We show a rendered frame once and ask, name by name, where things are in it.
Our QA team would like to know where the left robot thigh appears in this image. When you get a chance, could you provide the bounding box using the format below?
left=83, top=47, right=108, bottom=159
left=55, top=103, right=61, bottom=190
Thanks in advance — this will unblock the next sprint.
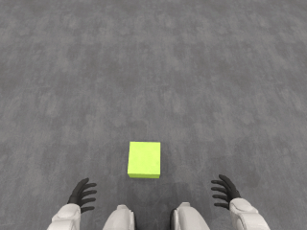
left=103, top=209, right=134, bottom=230

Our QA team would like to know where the right robot shin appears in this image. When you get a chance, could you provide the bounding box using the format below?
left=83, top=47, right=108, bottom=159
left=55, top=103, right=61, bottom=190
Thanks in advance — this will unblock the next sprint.
left=174, top=202, right=190, bottom=227

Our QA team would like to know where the right robot hand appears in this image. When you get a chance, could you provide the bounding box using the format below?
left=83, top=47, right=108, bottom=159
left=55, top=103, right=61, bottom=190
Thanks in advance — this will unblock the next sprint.
left=211, top=174, right=241, bottom=211

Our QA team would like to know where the left robot forearm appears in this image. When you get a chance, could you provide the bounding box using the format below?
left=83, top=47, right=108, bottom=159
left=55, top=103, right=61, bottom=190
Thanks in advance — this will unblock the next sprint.
left=47, top=203, right=81, bottom=230

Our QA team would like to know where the left robot hand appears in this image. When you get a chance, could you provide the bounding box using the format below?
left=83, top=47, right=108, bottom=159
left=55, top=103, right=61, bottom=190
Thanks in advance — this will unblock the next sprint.
left=67, top=178, right=97, bottom=213

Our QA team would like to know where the carton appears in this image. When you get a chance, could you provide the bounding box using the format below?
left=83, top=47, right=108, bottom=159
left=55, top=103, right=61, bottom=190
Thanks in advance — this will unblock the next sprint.
left=128, top=142, right=160, bottom=178

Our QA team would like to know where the right robot forearm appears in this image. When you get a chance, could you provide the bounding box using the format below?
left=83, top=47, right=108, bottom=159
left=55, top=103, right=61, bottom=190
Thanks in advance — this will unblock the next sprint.
left=229, top=197, right=271, bottom=230

